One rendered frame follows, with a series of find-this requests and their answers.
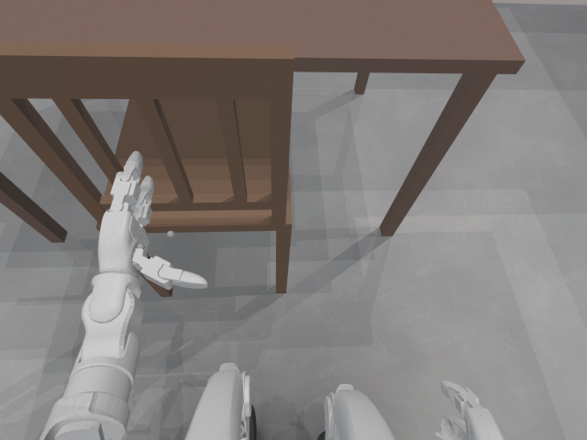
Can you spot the robot thigh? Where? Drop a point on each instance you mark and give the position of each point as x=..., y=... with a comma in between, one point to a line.
x=351, y=415
x=225, y=401

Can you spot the table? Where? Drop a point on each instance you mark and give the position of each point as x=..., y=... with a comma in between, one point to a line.
x=363, y=36

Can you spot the chair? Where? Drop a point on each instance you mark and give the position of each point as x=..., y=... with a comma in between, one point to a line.
x=211, y=122

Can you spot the robot left thigh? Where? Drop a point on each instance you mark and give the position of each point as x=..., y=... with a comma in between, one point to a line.
x=225, y=401

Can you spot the robot right hand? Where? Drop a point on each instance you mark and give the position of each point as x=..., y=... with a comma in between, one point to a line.
x=479, y=422

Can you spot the robot right thigh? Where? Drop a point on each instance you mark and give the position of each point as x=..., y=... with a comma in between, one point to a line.
x=351, y=415

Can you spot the robot left forearm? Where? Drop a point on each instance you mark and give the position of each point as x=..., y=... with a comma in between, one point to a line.
x=94, y=404

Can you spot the robot left hand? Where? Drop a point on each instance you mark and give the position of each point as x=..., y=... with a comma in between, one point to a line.
x=122, y=229

